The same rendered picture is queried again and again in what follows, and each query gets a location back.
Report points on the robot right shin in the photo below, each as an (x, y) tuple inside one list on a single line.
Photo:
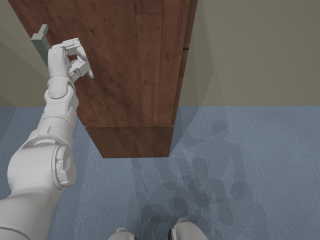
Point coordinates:
[(181, 221)]

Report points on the handle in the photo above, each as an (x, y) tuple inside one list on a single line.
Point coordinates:
[(41, 43)]

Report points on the robot left hand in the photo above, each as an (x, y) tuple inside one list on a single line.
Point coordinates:
[(60, 65)]

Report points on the robot left shin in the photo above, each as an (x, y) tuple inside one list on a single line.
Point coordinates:
[(121, 230)]

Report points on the cupboard door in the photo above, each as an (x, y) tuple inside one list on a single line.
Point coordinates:
[(134, 50)]

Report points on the robot left upper arm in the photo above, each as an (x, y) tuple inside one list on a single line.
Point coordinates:
[(37, 176)]

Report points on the robot shin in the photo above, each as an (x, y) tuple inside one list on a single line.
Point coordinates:
[(121, 230), (181, 221)]

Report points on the left robot forearm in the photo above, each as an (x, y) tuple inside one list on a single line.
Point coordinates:
[(58, 121)]

